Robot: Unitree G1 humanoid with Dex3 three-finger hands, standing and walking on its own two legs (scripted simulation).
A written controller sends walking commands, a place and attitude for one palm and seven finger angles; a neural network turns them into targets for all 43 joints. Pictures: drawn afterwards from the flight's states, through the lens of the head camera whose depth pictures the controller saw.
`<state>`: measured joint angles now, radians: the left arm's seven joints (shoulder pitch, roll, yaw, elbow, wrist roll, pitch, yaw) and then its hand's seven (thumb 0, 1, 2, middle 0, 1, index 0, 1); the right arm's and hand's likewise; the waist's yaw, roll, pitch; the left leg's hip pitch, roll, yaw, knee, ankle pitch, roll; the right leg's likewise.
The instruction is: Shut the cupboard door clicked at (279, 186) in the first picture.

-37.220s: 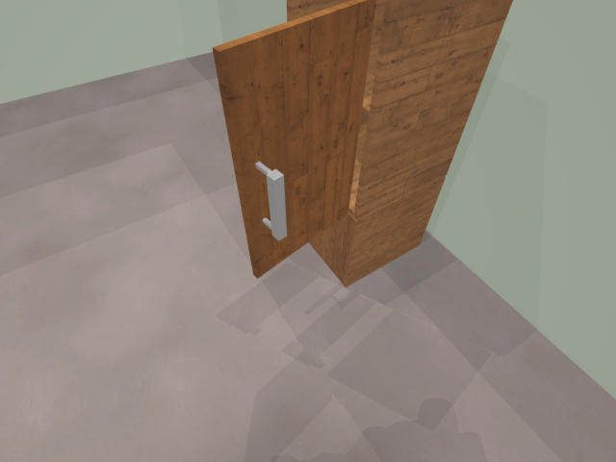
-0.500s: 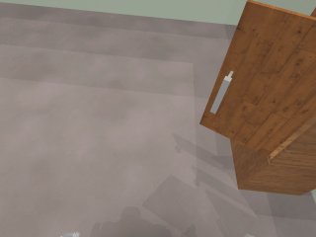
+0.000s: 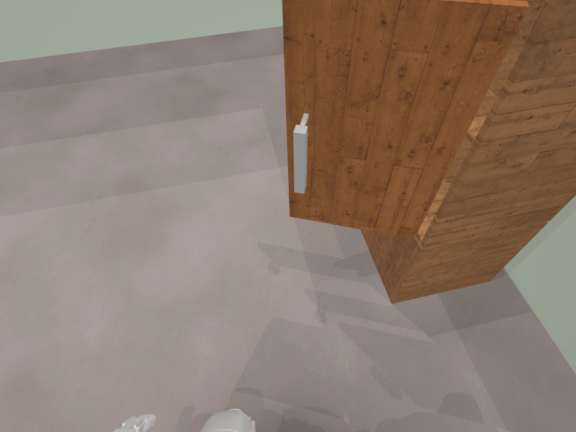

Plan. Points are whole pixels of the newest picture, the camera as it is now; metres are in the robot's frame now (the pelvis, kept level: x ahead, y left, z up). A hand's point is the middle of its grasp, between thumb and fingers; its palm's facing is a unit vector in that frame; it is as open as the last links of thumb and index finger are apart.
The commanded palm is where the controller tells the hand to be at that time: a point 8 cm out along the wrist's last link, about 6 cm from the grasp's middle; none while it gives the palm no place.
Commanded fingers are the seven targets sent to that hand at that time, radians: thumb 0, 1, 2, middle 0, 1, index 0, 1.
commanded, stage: turn to face it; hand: left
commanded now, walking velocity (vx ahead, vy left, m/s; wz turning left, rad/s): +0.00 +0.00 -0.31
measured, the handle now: (302, 155) +0.66 +0.00 -0.06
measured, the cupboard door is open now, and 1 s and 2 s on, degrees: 64 64 64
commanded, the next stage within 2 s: take the last steps up to it in 0.24 s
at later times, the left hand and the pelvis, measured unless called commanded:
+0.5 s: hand out of the picture +0.13 +0.18 -0.17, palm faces -0.16 -0.96 -0.24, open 7.4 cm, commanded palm none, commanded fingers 0.00 0.90 0.90 -0.20 -0.30 -0.20 -0.30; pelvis +0.02 -0.01 -0.01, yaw -10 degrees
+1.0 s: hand (236, 374) +0.23 +0.11 -0.17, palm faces -0.22 -0.96 -0.18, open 7.4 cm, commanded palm none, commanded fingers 0.00 0.90 0.90 -0.20 -0.30 -0.20 -0.30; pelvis +0.12 -0.06 +0.00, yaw -13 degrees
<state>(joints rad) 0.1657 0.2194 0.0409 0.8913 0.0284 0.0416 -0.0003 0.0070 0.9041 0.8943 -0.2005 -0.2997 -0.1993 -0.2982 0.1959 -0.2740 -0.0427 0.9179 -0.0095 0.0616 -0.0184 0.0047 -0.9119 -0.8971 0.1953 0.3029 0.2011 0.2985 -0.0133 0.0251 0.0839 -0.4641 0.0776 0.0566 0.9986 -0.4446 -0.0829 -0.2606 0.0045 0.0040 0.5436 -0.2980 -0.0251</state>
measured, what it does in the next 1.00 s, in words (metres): walks ahead: left foot, then right foot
